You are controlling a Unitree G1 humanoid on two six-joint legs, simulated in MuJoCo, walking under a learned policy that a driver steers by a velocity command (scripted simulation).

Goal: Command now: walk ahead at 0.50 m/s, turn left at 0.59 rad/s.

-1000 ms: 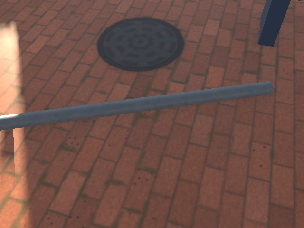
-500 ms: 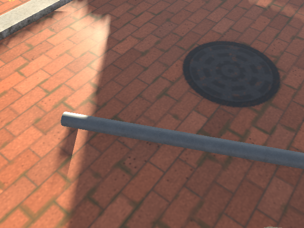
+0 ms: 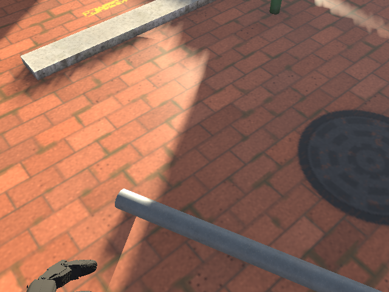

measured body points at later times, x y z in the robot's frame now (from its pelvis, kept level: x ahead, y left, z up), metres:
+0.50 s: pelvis +0.25 +0.04 +0.00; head +0.28 +0.05 +0.45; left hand +0.18 +0.32 -0.13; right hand +0.53 -0.12 -0.07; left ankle +0.34 +0.17 -0.72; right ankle +0.12 -0.12 -0.72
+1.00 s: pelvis +0.49 +0.10 +0.03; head +0.54 +0.12 +0.47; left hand +0.73 +0.33 -0.04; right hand +0.46 -0.16 -0.10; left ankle +0.34 +0.18 -0.72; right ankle +0.48 -0.06 -0.68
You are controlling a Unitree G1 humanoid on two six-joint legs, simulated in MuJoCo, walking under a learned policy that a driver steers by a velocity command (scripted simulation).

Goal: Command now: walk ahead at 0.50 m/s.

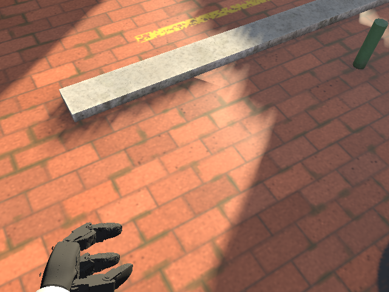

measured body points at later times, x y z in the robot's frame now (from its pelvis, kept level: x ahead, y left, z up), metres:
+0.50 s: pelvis +0.26 -0.02 -0.02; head +0.28 -0.03 +0.43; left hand +0.48 +0.20 -0.12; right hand +0.24 -0.28 -0.16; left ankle +0.22 +0.17 -0.75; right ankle +0.22 -0.13 -0.66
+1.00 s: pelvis +0.52 -0.10 -0.02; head +0.55 -0.13 +0.43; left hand +0.65 +0.15 -0.13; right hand +0.68 -0.42 -0.07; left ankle +0.70 -0.06 -0.74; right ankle +0.36 -0.15 -0.75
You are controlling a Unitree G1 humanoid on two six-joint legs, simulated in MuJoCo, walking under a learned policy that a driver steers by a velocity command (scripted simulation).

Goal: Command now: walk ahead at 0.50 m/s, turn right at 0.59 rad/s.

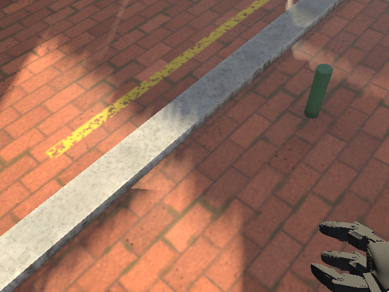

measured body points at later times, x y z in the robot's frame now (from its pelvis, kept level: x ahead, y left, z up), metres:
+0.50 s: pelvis +0.17 -0.01 +0.00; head +0.20 -0.02 +0.45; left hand +0.43 +0.18 -0.07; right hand +0.19 -0.29 -0.13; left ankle +0.14 +0.12 -0.73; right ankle +0.22 -0.14 -0.73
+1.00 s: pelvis +0.17 +0.04 +0.01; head +0.20 +0.08 +0.45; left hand +0.31 +0.33 -0.11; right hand +0.31 -0.24 -0.08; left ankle +0.18 +0.11 -0.73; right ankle +0.19 -0.13 -0.64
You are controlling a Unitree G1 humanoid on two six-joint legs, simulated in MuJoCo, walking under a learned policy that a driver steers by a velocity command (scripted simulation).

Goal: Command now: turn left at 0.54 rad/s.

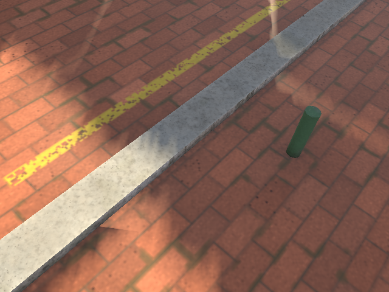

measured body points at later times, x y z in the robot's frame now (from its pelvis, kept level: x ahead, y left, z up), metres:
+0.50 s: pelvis +0.01 -0.04 +0.00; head +0.05 -0.05 +0.45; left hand +0.07 +0.28 -0.09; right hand +0.24 -0.28 -0.10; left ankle -0.05 +0.08 -0.66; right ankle +0.04 -0.15 -0.74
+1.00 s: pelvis -0.02 +0.01 +0.00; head -0.01 +0.04 +0.45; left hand -0.04 +0.32 -0.12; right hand +0.25 -0.13 -0.09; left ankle -0.06 +0.10 -0.74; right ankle +0.03 -0.14 -0.70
